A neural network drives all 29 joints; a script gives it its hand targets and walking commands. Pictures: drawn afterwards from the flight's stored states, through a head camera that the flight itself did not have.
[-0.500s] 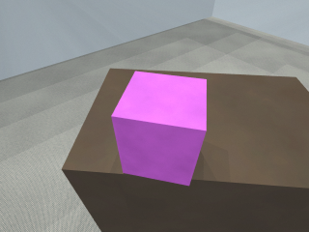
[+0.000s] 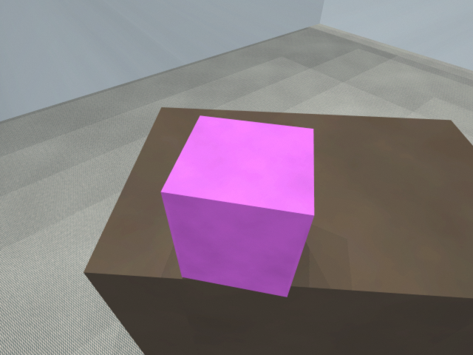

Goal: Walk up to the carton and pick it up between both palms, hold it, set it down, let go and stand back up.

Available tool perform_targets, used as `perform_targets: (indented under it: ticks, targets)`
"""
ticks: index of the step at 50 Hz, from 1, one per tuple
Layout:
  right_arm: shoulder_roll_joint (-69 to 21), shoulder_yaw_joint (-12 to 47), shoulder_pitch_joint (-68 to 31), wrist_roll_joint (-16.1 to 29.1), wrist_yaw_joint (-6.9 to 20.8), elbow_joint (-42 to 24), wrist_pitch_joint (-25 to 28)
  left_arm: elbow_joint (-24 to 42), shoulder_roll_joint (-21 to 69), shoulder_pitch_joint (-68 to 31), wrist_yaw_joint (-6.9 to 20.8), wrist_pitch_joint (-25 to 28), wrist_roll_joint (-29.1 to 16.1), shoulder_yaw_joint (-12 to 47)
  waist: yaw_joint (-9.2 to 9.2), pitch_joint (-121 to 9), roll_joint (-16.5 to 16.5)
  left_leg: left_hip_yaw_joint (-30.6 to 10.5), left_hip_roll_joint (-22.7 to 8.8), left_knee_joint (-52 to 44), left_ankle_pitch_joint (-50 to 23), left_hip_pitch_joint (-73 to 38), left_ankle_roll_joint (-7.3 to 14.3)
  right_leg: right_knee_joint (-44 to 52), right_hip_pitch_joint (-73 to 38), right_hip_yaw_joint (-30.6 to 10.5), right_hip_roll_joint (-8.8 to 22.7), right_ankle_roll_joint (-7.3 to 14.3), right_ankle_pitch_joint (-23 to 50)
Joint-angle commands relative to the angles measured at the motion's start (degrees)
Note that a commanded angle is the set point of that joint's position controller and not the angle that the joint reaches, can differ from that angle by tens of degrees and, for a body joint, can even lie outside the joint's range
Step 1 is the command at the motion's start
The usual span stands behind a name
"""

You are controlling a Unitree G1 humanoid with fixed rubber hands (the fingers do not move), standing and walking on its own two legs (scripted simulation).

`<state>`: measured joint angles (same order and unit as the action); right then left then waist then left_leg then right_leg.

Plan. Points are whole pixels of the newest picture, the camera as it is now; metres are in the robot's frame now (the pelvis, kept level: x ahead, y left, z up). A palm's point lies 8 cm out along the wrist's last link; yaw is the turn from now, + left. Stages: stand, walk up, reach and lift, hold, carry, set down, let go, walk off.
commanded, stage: walk up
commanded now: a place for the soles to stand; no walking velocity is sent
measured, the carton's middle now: (243, 207) +0.40 -0.01 +0.06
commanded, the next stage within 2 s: reach and lift in 0.66 s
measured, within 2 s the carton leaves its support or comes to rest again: neither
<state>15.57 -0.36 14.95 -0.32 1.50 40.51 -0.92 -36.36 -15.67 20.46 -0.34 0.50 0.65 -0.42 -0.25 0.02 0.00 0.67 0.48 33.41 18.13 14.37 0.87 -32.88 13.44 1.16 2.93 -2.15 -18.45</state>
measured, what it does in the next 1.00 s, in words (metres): stands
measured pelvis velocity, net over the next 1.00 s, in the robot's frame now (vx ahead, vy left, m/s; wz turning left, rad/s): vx -0.01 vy -0.02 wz -0.04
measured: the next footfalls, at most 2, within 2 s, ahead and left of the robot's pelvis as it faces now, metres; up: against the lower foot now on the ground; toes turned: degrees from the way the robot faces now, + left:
none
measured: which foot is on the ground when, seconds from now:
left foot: down 0.00-1.00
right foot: down 0.00-1.00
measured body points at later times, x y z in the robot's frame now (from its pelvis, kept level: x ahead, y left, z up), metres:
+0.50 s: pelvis +0.00 +0.00 +0.00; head -0.01 +0.00 +0.45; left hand +0.10 +0.26 -0.10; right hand +0.10 -0.27 -0.11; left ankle +0.00 +0.11 -0.73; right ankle -0.01 -0.14 -0.73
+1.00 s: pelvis -0.01 -0.02 +0.01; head -0.02 +0.00 +0.46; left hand +0.18 +0.22 -0.07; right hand +0.14 -0.26 -0.07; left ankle +0.00 +0.11 -0.73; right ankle -0.01 -0.14 -0.73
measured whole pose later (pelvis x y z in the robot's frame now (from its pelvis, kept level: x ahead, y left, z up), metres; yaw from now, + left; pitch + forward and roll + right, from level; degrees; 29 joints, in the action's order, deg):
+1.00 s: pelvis -0.01 -0.02 +0.01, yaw -2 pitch -7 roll +0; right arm 10.0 -1.7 10.3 -0.8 -1.3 41.3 10.2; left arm -26.0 -14.8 9.0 1.2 -14.9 0.9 -2.9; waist -0.1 5.8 2.6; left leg 2.2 -1.8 24.9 13.8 4.5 -1.1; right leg -25.7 5.1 0.3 0.9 -0.6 -14.2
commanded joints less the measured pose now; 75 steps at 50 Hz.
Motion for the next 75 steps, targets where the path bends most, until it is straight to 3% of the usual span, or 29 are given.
perform_targets:
  ticks: [1, 7, 10, 13, 17, 21, 33, 34, 35, 36, 37, 41, 42, 43, 45, 46, 47, 52, 61, 75]
  targets:
    - [7.74, -2.31, -0.05, 0.02, -0.33, -4.39, 1.01, 4.16, -8.41, 1.34, -0.43, 1.07, 0.07, -2.61, -0.3, 0.08, 0.57, -6.0, -4.74, -5.5, -14.14, -0.15, 2.46, 4.75, 0.24, -4.01, 3.24, 4.16, 13.18]
    - [7.64, -2.35, -0.7, 0.0, -0.31, -4.38, 0.88, 4.23, -8.26, 1.02, -0.53, 0.95, -0.01, -2.57, -0.15, -1.34, -0.5, -5.72, -4.61, -5.12, -13.82, -1.57, 2.4, 4.71, -0.25, -4.0, 3.19, 4.06, 12.89]
    - [7.62, -2.21, -0.97, -0.11, -0.31, -4.35, 0.81, 4.37, -8.4, 0.64, -0.47, 0.93, -0.03, -2.72, -0.18, -0.34, 0.86, -5.26, -4.59, -4.72, -14.04, -0.91, 2.19, 5.14, -0.31, -4.35, 3.36, 4.25, 13.5]
    - [7.74, -2.33, -0.55, -0.25, -0.35, -4.21, 0.74, 4.33, -8.39, 0.46, -0.38, 0.85, -0.02, -2.78, -0.18, -0.18, 1.26, -5.26, -4.46, -5.03, -12.16, -1.16, 1.92, 5.48, 0.54, -4.61, 3.43, 4.35, 11.82]
    - [7.77, -2.3, -0.72, 0.07, -0.4, -4.0, 0.83, 4.25, -8.09, 0.47, -0.42, 0.75, 0.01, -2.72, -0.07, 0.43, -0.63, -5.82, -4.82, -6.54, -10.87, -0.22, 2.28, 5.03, 0.12, -4.16, 2.68, 3.97, 10.47]
    - [7.5, -2.19, -0.4, -0.15, -0.36, -3.93, 0.82, 4.02, -8.45, 0.67, -0.43, 0.85, -0.01, -2.85, -0.22, 0.24, 0.99, -5.29, -4.66, -6.49, -8.86, -0.52, 2.14, 5.97, 0.59, -4.65, 2.79, 4.04, 8.53]
    - [8.22, -2.46, -0.11, 0.14, -0.45, -4.22, 0.73, 3.97, -8.0, 0.88, -0.34, 0.77, 0.46, -2.89, 0.02, 4.74, -0.77, -5.45, -5.45, -9.09, -2.96, 2.3, 2.38, 6.55, 2.3, -4.89, 1.88, 3.83, 4.71]
    - [2.29, -8.15, -27.31, -7.14, 0.37, 1.46, 9.58, 7.74, -11.27, -29.9, -1.45, -7.5, -3.02, -2.37, 2.09, 2.81, -4.03, 2.03, -3.83, -4.99, 5.57, 9.75, -2.51, -0.56, 7.9, 3.27, -3.4, 5.38, -5.54]
    - [5.95, -8.9, -20.79, -6.42, 2.03, 4.46, 11.77, 8.89, -7.78, -23.44, -2.92, -10.95, -2.03, -0.83, 0.06, 6.72, -4.92, 1.9, -4.21, -7.57, 11.55, 14.0, -1.9, -2.3, 3.52, 3.35, -3.9, 5.09, -4.81]
    - [5.73, -8.9, -19.51, -5.85, 2.39, 5.53, 12.69, 9.32, -6.93, -22.17, -2.76, -12.7, -1.38, -1.4, 0.86, 3.43, -1.96, 1.66, -4.49, -5.55, 7.78, 13.17, -2.29, -3.77, 2.27, 4.38, -3.04, 4.86, -3.02]
    - [5.69, -8.77, -16.28, -5.15, 2.17, 5.39, 13.32, 11.14, -6.7, -21.31, -2.56, -13.88, -1.06, -1.81, 0.27, 0.78, -0.78, 2.09, -4.28, -4.03, 4.02, 8.82, -2.31, -2.28, 2.98, 4.24, -2.69, 4.71, -0.78]
    - [5.06, -6.96, -6.13, -0.89, 0.11, 5.22, 15.39, 16.45, -6.17, -11.14, -0.69, -15.35, 0.25, -3.95, -0.71, -7.25, 0.95, 2.3, -1.69, -4.37, -19.32, -11.18, -3.08, 5.94, -3.79, 3.74, -4.89, 3.42, 16.88]
    - [4.76, -5.85, -5.65, 0.14, -0.5, 4.37, 15.19, 16.05, -6.72, -10.08, -0.02, -15.06, 0.67, -5.06, -0.88, -7.97, 4.43, 2.83, 0.0, -5.22, -17.85, -14.26, -2.36, 8.57, -4.28, 2.52, -4.06, 2.41, 17.4]
    - [3.7, -4.7, -4.7, 0.25, -1.37, 2.43, 14.93, 14.94, -7.1, -8.57, 0.3, -14.87, 0.72, -5.32, -0.58, -5.75, 4.48, 3.07, 0.95, -6.6, -17.84, -14.04, -2.24, 9.65, -5.23, 1.48, -3.36, 1.67, 21.25]
    - [1.82, -3.45, -4.97, -0.09, -2.27, -0.21, 13.51, 14.36, -7.74, -8.5, 0.72, -15.1, 0.82, -5.68, 0.5, -1.88, 2.42, 4.98, 1.89, -10.33, -14.79, -8.73, -2.46, 10.86, -11.47, 0.08, -3.27, 1.61, 18.9]
    - [1.2, -2.93, -5.63, -0.17, -2.77, -1.67, 12.92, 14.02, -8.22, -8.85, 1.06, -15.0, 0.75, -5.95, 1.04, -0.78, 2.4, 5.37, 2.3, -10.97, -15.39, -8.6, -2.65, 11.4, -12.72, -0.22, -3.14, 1.09, 20.07]
    - [0.09, -2.4, -6.28, -0.14, -3.33, -3.69, 12.22, 13.73, -8.64, -10.27, 1.48, -14.82, 0.55, -6.47, 1.52, 0.91, 3.31, 5.9, 2.74, -12.2, -12.66, -9.31, -2.47, 13.12, -11.25, -0.6, -2.79, 0.7, 16.47]
    - [-3.74, -1.61, -5.37, -0.19, -4.32, -13.34, 8.71, 17.35, -8.87, -14.56, 1.96, -13.93, -0.06, -7.11, 2.91, 6.07, -1.56, 7.39, 1.41, -16.49, -10.43, -8.79, -2.32, 15.92, -10.95, -1.07, -3.05, 1.74, 8.55]
    - [-6.55, -2.12, 1.03, 0.74, -5.91, -22.32, 8.54, 23.32, -8.76, -11.11, 3.67, -8.11, -3.54, -5.85, 1.72, 3.21, -1.53, 7.19, -0.16, -16.89, -14.28, -12.12, -2.59, 17.58, -10.67, -1.09, -3.45, 1.75, 9.97]
    - [-8.55, -0.23, 6.99, 4.26, -8.04, -32.38, 11.07, 30.21, -9.63, -4.84, 5.58, -1.56, -7.68, -4.67, 3.29, 3.21, -3.56, 5.53, -1.03, -16.39, -21.88, -13.14, -3.77, 18.87, -11.47, -1.09, -4.33, 3.53, 11.43]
